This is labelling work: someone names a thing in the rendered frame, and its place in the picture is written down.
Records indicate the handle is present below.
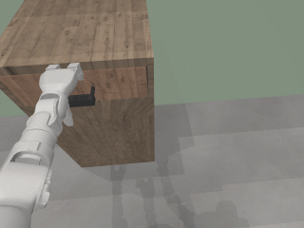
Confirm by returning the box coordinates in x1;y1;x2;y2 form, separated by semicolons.
68;86;96;107

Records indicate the left robot upper arm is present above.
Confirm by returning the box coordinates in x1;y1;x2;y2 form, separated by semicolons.
0;161;53;228

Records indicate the drawer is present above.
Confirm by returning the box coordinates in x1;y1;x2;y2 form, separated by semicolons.
0;66;147;105

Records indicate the cabinet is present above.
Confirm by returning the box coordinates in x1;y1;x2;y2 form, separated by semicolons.
0;0;155;168

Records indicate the robot left forearm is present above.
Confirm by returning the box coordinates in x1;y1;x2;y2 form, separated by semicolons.
0;90;68;178

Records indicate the left robot hand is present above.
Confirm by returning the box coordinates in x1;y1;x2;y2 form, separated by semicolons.
39;63;85;126

